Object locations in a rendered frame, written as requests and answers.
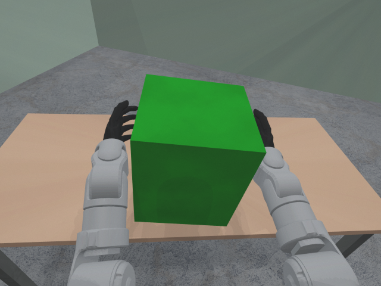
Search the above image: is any table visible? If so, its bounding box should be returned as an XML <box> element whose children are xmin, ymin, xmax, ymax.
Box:
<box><xmin>0</xmin><ymin>113</ymin><xmax>381</xmax><ymax>286</ymax></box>

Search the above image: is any left robot hand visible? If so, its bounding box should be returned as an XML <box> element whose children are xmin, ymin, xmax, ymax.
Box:
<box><xmin>103</xmin><ymin>100</ymin><xmax>138</xmax><ymax>142</ymax></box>

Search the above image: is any right robot hand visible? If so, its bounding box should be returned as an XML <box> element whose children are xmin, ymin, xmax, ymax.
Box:
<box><xmin>253</xmin><ymin>109</ymin><xmax>274</xmax><ymax>148</ymax></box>

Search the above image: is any carton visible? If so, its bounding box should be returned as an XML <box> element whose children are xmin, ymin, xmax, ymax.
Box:
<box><xmin>130</xmin><ymin>74</ymin><xmax>266</xmax><ymax>226</ymax></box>

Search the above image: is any left robot forearm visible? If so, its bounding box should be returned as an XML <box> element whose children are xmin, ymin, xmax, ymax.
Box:
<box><xmin>67</xmin><ymin>138</ymin><xmax>129</xmax><ymax>286</ymax></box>

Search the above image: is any robot right upper arm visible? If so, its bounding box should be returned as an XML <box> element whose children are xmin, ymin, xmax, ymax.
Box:
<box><xmin>283</xmin><ymin>251</ymin><xmax>358</xmax><ymax>286</ymax></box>

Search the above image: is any robot left upper arm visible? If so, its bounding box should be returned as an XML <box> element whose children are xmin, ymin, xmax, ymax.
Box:
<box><xmin>68</xmin><ymin>260</ymin><xmax>136</xmax><ymax>286</ymax></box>

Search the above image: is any right robot forearm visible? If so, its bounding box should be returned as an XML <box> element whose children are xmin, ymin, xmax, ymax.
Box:
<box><xmin>253</xmin><ymin>147</ymin><xmax>360</xmax><ymax>286</ymax></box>

